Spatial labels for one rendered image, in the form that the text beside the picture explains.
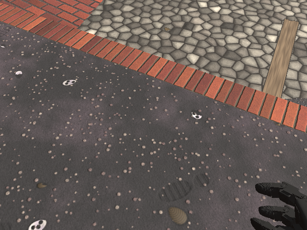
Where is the right robot hand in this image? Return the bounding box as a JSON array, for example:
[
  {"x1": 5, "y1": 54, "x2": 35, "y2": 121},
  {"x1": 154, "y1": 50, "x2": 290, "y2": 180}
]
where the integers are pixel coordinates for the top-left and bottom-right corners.
[{"x1": 250, "y1": 181, "x2": 307, "y2": 230}]

